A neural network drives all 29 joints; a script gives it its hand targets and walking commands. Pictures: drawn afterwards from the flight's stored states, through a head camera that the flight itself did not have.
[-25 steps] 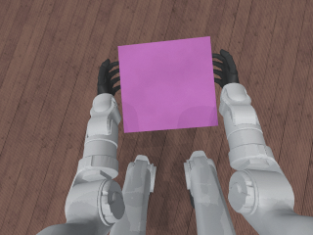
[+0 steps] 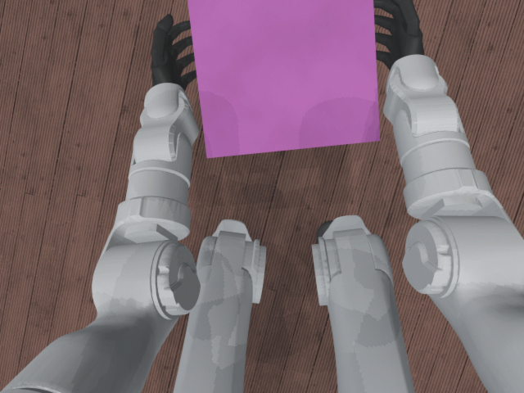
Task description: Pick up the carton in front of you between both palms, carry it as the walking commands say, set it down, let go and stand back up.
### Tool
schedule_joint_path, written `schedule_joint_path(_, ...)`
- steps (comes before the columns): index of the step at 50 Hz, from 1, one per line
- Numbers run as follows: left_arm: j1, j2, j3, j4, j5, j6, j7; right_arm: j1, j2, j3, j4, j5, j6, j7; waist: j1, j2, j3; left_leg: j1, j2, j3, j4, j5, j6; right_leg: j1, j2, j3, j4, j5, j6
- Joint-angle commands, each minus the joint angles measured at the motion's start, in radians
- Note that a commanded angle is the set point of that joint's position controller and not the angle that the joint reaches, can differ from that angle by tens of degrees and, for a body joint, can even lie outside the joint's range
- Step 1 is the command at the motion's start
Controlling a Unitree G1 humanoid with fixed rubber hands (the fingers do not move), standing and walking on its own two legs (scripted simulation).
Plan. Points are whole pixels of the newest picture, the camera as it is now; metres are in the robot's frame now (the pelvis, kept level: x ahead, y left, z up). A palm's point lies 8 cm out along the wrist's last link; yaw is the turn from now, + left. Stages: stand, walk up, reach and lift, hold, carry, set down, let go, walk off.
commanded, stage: set down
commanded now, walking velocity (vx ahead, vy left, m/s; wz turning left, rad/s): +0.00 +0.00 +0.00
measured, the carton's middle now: (284, 84) +0.51 -0.03 -0.23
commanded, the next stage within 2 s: none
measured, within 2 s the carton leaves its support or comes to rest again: rests again in 0.50 s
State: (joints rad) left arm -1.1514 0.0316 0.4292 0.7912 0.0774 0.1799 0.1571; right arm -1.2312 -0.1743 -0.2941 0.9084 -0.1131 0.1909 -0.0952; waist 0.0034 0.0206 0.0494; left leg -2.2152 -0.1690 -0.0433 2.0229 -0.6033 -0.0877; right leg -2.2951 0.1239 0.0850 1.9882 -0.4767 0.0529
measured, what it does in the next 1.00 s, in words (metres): stands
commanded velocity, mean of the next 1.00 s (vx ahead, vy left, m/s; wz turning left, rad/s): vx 0.00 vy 0.00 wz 0.00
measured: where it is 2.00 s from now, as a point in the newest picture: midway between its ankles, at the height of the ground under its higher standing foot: (284, 291)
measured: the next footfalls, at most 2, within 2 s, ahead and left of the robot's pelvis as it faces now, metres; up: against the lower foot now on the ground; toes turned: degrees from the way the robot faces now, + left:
none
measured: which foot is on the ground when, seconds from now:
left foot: down 0.00-1.00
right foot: down 0.00-1.00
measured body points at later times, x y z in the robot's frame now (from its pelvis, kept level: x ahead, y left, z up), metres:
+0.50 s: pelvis +0.00 +0.01 -0.04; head +0.35 -0.01 +0.25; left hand +0.52 +0.12 -0.20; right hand +0.53 -0.18 -0.20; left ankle +0.10 +0.12 -0.38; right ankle +0.12 -0.12 -0.38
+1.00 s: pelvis +0.00 +0.00 -0.05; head +0.34 -0.02 +0.24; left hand +0.52 +0.13 -0.21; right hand +0.53 -0.18 -0.22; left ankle +0.10 +0.12 -0.38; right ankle +0.12 -0.12 -0.38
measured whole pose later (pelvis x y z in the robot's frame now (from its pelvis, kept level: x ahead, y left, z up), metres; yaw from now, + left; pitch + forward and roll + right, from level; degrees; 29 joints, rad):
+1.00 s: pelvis +0.00 +0.00 -0.05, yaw +1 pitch +37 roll +2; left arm -1.29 0.10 0.42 1.00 0.11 0.11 0.08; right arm -1.36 -0.28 -0.29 1.14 -0.08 0.12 -0.02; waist -0.01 0.03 0.24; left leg -2.23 -0.16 -0.02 2.21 -0.63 -0.07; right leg -2.30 0.06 0.04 2.18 -0.53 0.02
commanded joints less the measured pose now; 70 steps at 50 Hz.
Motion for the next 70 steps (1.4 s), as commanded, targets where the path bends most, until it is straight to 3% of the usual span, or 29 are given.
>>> schedule_joint_path(1,-0.672,-0.814,-0.475,-0.045,-0.102,-0.035,-0.222,-0.553,0.867,0.39,-0.038,0.107,-0.035,0.209,-0.005,-0.073,-1.134,0.419,-0.02,0.131,-0.127,0.258,0.03,0.768,0.008,-0.129,-0.089,0.266,-0.023)
schedule_joint_path(3,-0.7,-0.812,-0.5,-0.063,-0.126,-0.041,-0.219,-0.586,0.865,0.412,-0.059,0.134,-0.044,0.211,-0.01,-0.068,-1.168,0.441,-0.018,0.131,-0.102,0.277,0.029,0.764,0.005,-0.133,-0.063,0.282,-0.024)
schedule_joint_path(7,-0.729,-0.844,-0.579,-0.106,-0.165,-0.05,-0.209,-0.617,0.866,0.443,-0.109,0.19,-0.058,0.226,-0.035,0.012,-1.191,0.499,-0.021,0.135,-0.063,0.367,0.019,0.743,0.006,-0.134,-0.018,0.357,-0.03)
schedule_joint_path(11,-0.717,-0.863,-0.611,-0.111,-0.184,-0.052,-0.204,-0.563,0.864,0.43,-0.064,0.199,-0.056,0.237,-0.052,0.049,-1.152,0.488,-0.024,0.131,-0.045,0.378,0.013,0.721,0.004,-0.135,0.013,0.369,-0.038)
schedule_joint_path(22,-0.676,-0.808,-0.489,0.03,-0.124,-0.064,-0.213,-0.58,0.804,0.347,0.017,0.15,-0.071,0.272,-0.038,0.011,-0.901,0.378,-0.022,0.102,-0.036,0.313,0.044,0.521,-0.004,-0.127,0.032,0.264,-0.05)
schedule_joint_path(32,-0.698,-0.745,-0.437,0.086,-0.109,-0.08,-0.23,-0.608,0.728,0.319,0.067,0.147,-0.097,0.264,-0.044,0.008,-0.791,0.305,-0.019,0.1,-0.012,0.275,0.049,0.497,-0.009,-0.111,0.046,0.246,-0.061)
schedule_joint_path(44,-0.606,-0.629,-0.307,0.19,-0.015,-0.066,-0.261,-0.554,0.631,0.234,0.161,0.087,-0.092,0.268,-0.021,0.01,-0.604,0.187,-0.009,0.099,-0.011,0.18,0.068,0.431,-0.015,-0.083,0.036,0.166,-0.077)
schedule_joint_path(55,-0.548,-0.499,-0.223,0.249,0.042,-0.057,-0.261,-0.509,0.501,0.162,0.218,0.04,-0.084,0.266,-0.017,0.006,-0.507,0.164,0.003,0.086,-0.016,0.134,0.07,0.397,-0.026,-0.07,0.028,0.102,-0.078)
schedule_joint_path(58,-0.539,-0.443,-0.212,0.254,0.041,-0.065,-0.248,-0.505,0.439,0.15,0.229,0.045,-0.094,0.255,-0.023,0.0,-0.518,0.191,0.009,0.088,-0.011,0.138,0.062,0.411,-0.033,-0.075,0.032,0.099,-0.068)
schedule_joint_path(60,-0.5,-0.327,-0.188,0.263,0.036,-0.077,-0.223,-0.48,0.31,0.124,0.242,0.051,-0.109,0.229,-0.025,-0.002,-0.534,0.222,0.02,0.091,-0.008,0.142,0.05,0.43,-0.044,-0.078,0.033,0.097,-0.059)
schedule_joint_path(61,-0.453,-0.198,-0.16,0.274,0.035,-0.088,-0.195,-0.44,0.175,0.095,0.249,0.053,-0.122,0.2,-0.025,-0.002,-0.543,0.243,0.029,0.094,-0.006,0.142,0.042,0.445,-0.054,-0.081,0.034,0.094,-0.053)
schedule_joint_path(63,-0.334,0.226,-0.105,0.28,0.009,-0.127,-0.091,-0.313,-0.253,0.034,0.266,0.074,-0.165,0.095,-0.02,-0.007,-0.573,0.296,0.059,0.096,-0.012,0.138,0.035,0.495,-0.081,-0.085,0.027,0.09,-0.039)
schedule_joint_path(64,-0.333,0.289,-0.117,0.277,-0.034,-0.142,-0.06,-0.307,-0.312,0.037,0.272,0.112,-0.18,0.063,-0.02,-0.006,-0.598,0.305,0.067,0.091,-0.015,0.139,0.035,0.506,-0.087,-0.077,0.03,0.098,-0.036)
schedule_joint_path(66,-0.36,0.31,-0.168,0.269,-0.117,-0.163,-0.04,-0.338,-0.343,0.077,0.268,0.18,-0.204,0.041,-0.028,-0.007,-0.64,0.311,0.078,0.081,-0.005,0.182,0.033,0.512,-0.098,-0.066,0.046,0.149,-0.036)
schedule_joint_path(70,-0.397,0.3,-0.276,0.205,-0.235,-0.189,-0.043,-0.385,-0.364,0.168,0.193,0.283,-0.237,0.043,-0.034,-0.018,-0.746,0.341,0.096,0.07,0.027,0.292,0.029,0.564,-0.113,-0.056,0.076,0.267,-0.041)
